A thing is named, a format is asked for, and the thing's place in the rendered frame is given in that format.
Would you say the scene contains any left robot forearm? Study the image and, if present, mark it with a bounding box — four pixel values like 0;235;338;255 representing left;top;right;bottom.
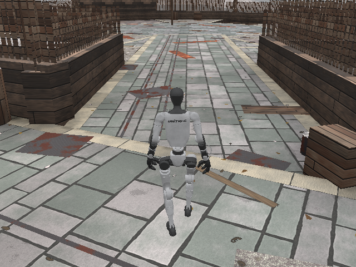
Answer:
147;135;157;159

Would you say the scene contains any left robot hand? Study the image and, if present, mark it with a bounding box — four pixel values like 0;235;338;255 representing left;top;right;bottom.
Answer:
147;157;159;170

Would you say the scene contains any robot torso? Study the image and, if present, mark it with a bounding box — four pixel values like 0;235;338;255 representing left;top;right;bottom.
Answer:
165;110;190;167

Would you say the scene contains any right robot forearm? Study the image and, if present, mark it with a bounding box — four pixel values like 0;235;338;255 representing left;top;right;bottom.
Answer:
198;134;209;161

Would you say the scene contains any right robot upper arm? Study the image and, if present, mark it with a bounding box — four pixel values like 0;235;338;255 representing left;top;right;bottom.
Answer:
189;111;203;143

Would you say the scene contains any right robot hand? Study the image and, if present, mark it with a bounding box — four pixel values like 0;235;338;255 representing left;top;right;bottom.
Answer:
197;159;211;174

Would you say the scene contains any left robot thigh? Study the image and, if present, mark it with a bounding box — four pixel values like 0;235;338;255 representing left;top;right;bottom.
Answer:
159;156;174;200

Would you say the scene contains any left robot upper arm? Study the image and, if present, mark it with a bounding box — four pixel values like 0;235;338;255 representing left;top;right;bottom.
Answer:
152;112;166;143

